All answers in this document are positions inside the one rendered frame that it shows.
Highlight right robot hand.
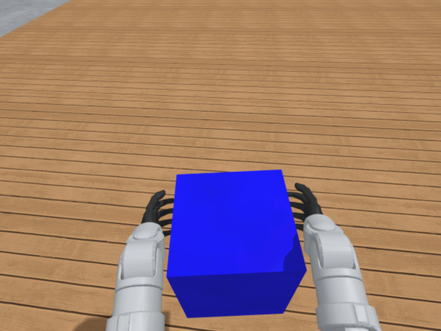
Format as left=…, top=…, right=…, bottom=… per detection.
left=287, top=183, right=323, bottom=231

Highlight left robot forearm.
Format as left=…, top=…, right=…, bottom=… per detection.
left=105, top=222, right=165, bottom=331

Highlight carton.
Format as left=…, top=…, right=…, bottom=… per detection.
left=166, top=170, right=307, bottom=318

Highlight right robot forearm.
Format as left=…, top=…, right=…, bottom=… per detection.
left=303, top=214, right=382, bottom=331

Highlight left robot hand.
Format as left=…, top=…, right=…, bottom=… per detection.
left=141, top=190, right=174, bottom=237

